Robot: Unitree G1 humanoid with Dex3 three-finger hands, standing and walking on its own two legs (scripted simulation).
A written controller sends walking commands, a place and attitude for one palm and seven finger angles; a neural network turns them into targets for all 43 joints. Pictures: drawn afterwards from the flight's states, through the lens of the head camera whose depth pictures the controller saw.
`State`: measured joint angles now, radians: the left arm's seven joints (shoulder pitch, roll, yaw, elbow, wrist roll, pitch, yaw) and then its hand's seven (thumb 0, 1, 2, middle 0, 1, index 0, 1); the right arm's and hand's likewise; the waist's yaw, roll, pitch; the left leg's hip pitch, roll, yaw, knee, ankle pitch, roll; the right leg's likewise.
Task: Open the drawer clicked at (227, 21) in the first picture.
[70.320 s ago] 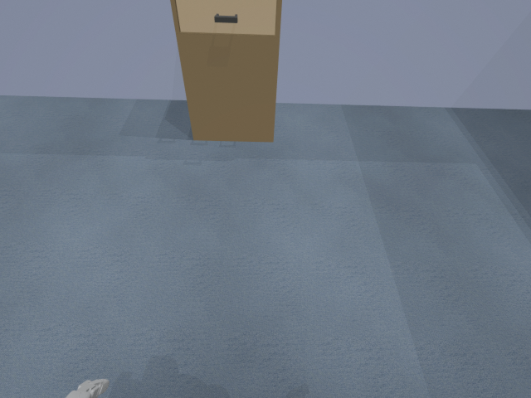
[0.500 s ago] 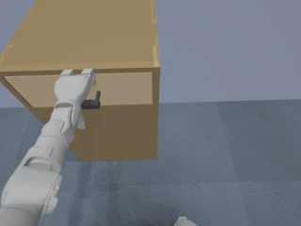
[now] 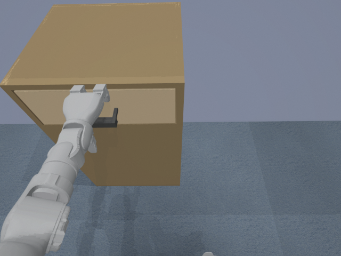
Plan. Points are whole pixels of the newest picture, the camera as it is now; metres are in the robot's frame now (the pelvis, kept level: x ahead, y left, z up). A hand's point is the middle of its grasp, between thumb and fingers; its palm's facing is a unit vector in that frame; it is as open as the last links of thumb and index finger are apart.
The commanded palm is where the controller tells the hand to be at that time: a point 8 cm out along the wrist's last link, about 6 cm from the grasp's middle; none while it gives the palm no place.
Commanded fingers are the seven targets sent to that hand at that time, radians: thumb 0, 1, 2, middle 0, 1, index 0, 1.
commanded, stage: re-aim the fingers above the handle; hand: left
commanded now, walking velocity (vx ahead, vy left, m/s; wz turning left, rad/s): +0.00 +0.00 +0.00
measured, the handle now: (100, 116) +0.50 +0.21 -0.02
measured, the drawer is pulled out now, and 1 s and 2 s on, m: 0.00 0.00 0.00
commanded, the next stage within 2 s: lower the fingers behind the handle in 1.74 s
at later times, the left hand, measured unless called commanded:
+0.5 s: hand (97, 114) +0.46 +0.19 +0.04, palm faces +0.00 +0.02 -1.00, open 13.6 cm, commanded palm +0.43 +0.21 +0.09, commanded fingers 0.00 -0.50 0.30 -0.30 -1.20 -0.30 -1.20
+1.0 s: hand (97, 114) +0.46 +0.20 +0.04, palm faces +0.01 +0.02 -1.00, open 13.6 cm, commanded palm +0.44 +0.23 +0.08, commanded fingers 0.00 -0.50 0.30 -0.30 -1.20 -0.30 -1.20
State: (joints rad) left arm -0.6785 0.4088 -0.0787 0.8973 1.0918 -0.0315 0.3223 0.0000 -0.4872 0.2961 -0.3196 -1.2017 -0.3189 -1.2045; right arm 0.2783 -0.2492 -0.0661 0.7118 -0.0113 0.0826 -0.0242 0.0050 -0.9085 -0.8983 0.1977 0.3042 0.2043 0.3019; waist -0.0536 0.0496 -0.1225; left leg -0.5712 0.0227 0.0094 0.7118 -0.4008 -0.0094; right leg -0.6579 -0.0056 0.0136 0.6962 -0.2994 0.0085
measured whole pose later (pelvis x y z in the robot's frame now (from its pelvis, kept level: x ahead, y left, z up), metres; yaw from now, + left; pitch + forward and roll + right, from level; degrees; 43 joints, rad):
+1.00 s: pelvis -0.04 +0.00 -0.01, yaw -1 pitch +17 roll +1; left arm -0.89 0.49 -0.07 1.08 1.11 -0.06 0.33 0.00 -0.49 0.30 -0.34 -1.25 -0.34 -1.27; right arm 0.30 -0.28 -0.02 0.70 0.00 0.06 -0.05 0.00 -0.91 -0.90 0.20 0.30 0.20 0.30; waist -0.12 0.03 -0.11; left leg -0.72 0.02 0.03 0.79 -0.37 -0.01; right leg -0.81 -0.01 0.04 0.77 -0.26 0.01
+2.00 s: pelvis -0.01 +0.01 -0.01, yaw +0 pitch +17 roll -1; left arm -0.77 0.43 -0.08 1.00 1.09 -0.04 0.32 0.00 -0.49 0.30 -0.32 -1.20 -0.35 -1.21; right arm 0.30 -0.24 -0.05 0.72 -0.02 0.07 -0.02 0.00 -0.91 -0.90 0.20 0.30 0.21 0.30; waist -0.07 0.05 -0.13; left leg -0.66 0.01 0.00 0.78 -0.42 0.00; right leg -0.73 -0.01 0.01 0.74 -0.30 0.02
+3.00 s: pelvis -0.06 +0.00 -0.06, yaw +0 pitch +24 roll +0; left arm -0.93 0.52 -0.04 1.12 1.13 -0.07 0.40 0.00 -0.49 0.30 -0.33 -1.27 -0.32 -1.26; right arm 0.33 -0.28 -0.03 0.74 -0.03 0.02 -0.04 0.00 -0.91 -0.90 0.20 0.30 0.20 0.30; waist -0.14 0.03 -0.15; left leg -1.03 0.01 0.00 1.06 -0.45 0.00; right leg -1.10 -0.01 0.02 1.01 -0.33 0.01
